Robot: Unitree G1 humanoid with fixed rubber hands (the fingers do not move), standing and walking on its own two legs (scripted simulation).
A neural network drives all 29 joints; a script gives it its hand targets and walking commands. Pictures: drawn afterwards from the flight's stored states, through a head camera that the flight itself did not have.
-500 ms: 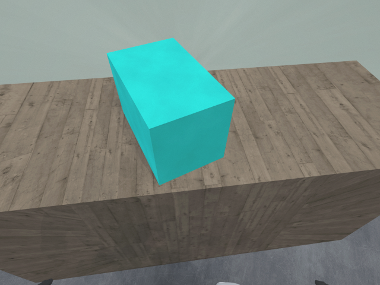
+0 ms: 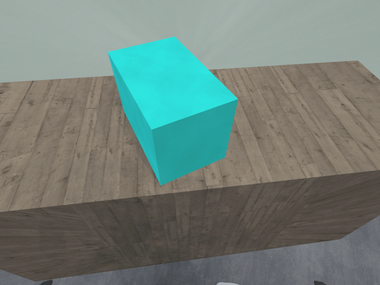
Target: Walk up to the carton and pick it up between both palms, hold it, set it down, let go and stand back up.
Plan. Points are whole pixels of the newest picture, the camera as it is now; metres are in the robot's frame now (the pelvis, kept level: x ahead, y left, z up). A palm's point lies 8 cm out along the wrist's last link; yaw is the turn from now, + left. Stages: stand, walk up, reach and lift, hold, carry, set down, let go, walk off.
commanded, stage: walk up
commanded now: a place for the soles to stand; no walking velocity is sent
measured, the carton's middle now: (168, 106) +0.54 +0.05 +0.05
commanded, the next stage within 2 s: reach and lift in 0.70 s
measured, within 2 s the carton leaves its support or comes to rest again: neither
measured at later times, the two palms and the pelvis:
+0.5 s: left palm out of the picture +0.10 +0.32 -0.10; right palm out of the picture +0.10 -0.30 -0.11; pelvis +0.01 +0.00 +0.00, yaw +0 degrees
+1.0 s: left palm (53, 262) +0.19 +0.29 -0.07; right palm (313, 278) +0.16 -0.28 -0.12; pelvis +0.02 +0.00 -0.01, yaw +0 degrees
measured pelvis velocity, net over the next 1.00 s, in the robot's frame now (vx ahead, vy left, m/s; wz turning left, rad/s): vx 0.02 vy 0.00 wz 0.00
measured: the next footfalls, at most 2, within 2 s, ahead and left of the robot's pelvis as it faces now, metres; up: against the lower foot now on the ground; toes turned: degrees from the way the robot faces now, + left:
none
